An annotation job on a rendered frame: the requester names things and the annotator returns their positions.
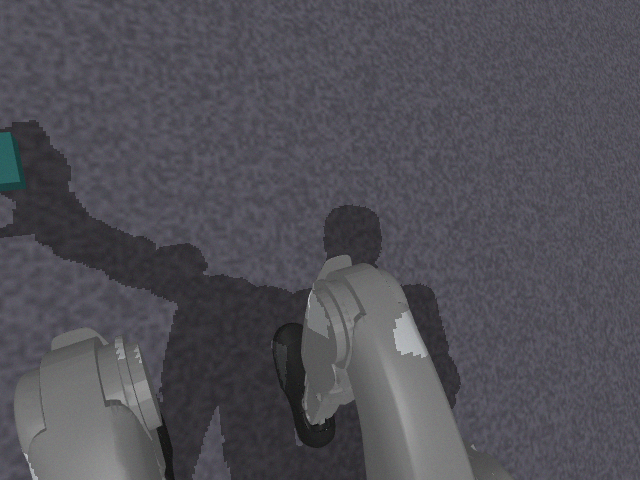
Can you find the right robot foot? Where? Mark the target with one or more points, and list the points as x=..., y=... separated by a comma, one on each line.
x=291, y=375

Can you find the right robot hand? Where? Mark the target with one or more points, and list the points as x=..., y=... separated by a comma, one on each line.
x=485, y=466

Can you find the small box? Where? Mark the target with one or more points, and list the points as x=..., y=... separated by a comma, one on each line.
x=11, y=170

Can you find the left robot foot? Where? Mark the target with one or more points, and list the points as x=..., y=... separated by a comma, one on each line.
x=166, y=449

